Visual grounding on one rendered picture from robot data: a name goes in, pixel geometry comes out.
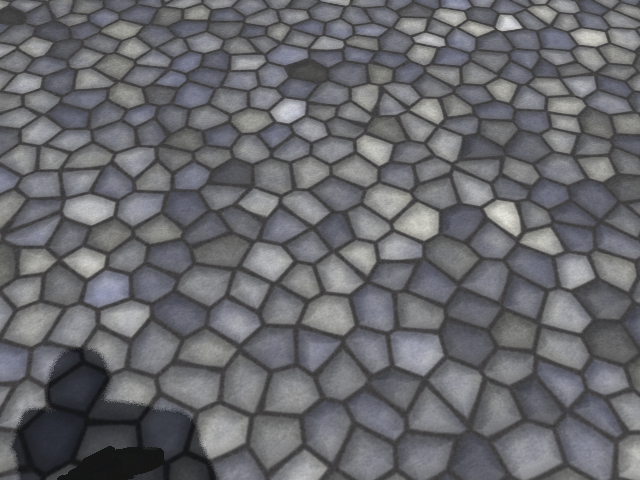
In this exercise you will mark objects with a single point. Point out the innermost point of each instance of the robot left hand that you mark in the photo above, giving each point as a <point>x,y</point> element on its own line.
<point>119,464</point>

